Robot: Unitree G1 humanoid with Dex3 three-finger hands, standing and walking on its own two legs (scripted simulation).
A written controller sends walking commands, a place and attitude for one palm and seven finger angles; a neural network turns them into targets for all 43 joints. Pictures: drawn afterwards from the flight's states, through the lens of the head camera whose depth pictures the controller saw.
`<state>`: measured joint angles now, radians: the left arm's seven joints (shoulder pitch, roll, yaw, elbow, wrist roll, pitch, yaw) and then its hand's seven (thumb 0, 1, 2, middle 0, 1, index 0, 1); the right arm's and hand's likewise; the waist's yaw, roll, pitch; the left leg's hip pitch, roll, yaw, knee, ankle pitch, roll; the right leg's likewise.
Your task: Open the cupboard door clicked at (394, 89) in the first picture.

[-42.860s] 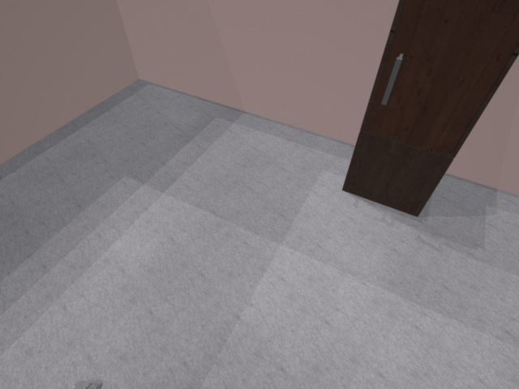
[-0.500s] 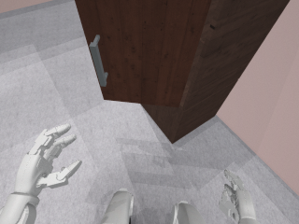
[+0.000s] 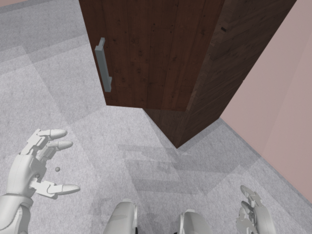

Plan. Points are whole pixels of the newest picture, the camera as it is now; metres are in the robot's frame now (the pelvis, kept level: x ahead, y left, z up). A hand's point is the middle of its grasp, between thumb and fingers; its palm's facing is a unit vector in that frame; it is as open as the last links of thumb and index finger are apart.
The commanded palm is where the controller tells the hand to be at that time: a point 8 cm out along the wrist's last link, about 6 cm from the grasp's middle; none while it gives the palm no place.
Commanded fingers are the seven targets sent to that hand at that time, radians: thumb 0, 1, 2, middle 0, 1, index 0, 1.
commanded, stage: raise the hand with hooked fingers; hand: left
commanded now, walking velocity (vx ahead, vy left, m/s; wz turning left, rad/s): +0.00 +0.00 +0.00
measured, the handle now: (105, 67) +0.59 +0.21 +0.02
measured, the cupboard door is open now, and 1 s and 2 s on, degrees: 50 50 50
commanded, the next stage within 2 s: move the hooked fingers beside the handle in 0.98 s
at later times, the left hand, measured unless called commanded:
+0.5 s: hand (48, 152) +0.28 +0.27 +0.04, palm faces +0.01 -1.00 -0.06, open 13.9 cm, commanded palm +0.27 +0.32 +0.04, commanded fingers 0.00 -0.50 0.30 -0.30 -1.20 -0.30 -1.20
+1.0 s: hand (55, 149) +0.29 +0.26 +0.04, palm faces +0.01 -1.00 -0.06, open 13.9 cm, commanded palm +0.27 +0.31 +0.04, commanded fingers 0.00 -0.50 0.30 -0.30 -1.20 -0.30 -1.20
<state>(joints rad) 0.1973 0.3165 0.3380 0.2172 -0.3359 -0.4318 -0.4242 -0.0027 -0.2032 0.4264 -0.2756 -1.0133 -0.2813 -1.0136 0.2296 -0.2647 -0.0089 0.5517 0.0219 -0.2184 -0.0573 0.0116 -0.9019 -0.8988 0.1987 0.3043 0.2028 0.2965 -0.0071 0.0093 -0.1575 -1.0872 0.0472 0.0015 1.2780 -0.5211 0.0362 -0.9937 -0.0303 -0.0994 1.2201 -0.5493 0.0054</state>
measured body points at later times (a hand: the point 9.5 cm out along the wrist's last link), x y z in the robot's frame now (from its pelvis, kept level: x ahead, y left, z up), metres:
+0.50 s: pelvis +0.00 +0.00 +0.00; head +0.10 +0.02 +0.44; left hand +0.28 +0.33 +0.04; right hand +0.17 -0.25 -0.08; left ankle +0.05 +0.09 -0.63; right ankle +0.02 -0.13 -0.63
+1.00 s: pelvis +0.01 -0.01 +0.00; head +0.11 +0.01 +0.44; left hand +0.28 +0.31 +0.04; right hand +0.18 -0.26 -0.09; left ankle +0.05 +0.09 -0.63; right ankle +0.02 -0.13 -0.63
